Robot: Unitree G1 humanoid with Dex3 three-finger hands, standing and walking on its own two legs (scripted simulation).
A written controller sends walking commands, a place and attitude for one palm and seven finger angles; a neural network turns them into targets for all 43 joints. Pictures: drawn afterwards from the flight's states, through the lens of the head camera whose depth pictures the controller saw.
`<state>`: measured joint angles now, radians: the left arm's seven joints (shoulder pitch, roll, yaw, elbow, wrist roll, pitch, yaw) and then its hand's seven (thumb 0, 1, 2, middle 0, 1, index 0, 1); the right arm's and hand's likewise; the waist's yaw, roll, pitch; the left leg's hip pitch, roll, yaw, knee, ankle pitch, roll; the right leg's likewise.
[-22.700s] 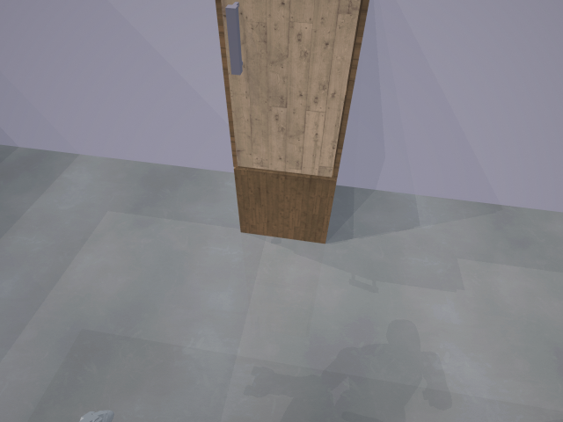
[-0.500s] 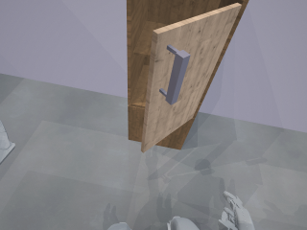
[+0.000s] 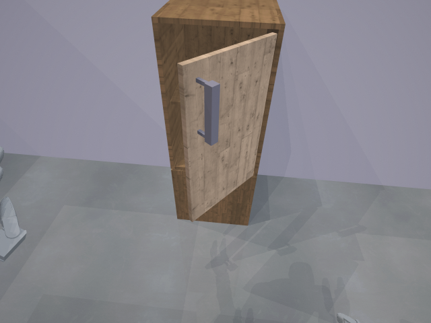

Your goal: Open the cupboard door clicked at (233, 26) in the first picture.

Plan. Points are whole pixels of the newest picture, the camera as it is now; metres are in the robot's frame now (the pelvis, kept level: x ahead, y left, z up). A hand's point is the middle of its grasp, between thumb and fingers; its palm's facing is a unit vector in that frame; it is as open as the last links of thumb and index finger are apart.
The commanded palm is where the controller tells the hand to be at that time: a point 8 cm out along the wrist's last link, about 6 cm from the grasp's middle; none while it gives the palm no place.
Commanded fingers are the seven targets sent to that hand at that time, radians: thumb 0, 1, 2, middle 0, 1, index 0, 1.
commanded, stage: stop stepping back and stand still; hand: left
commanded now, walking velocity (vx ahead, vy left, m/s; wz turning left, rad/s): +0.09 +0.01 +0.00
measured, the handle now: (205, 111) +0.58 +0.07 +0.13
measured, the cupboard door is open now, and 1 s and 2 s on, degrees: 50 50 50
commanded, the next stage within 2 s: let the arm hang, fingers relaxed in 0.76 s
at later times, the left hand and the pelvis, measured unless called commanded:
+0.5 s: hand out of the picture +0.13 +0.31 +0.16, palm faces +0.47 -0.76 -0.44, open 7.4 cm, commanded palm +0.07 +0.33 +0.18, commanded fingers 0.00 0.90 0.90 -0.20 -0.30 -0.20 -0.30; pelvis -0.06 +0.03 +0.00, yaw +0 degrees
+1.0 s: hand out of the picture +0.12 +0.29 -0.03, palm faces +0.13 -0.88 -0.45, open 7.4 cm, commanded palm none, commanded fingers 0.00 0.90 0.90 -0.20 -0.30 -0.20 -0.30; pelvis -0.07 +0.03 -0.01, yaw +2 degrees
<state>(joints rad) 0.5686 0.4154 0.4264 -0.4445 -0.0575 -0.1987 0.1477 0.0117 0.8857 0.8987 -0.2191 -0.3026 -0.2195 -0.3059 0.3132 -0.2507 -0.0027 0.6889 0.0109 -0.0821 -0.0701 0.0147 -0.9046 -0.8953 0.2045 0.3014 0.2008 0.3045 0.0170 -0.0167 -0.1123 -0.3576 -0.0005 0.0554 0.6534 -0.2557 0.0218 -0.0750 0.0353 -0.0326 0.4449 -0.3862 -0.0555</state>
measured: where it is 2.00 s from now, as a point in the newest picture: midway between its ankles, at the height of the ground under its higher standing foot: outside the picture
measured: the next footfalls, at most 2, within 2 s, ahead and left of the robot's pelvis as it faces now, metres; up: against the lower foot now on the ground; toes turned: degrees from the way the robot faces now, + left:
left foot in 0.02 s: +0.05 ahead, +0.11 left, +0.00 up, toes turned +3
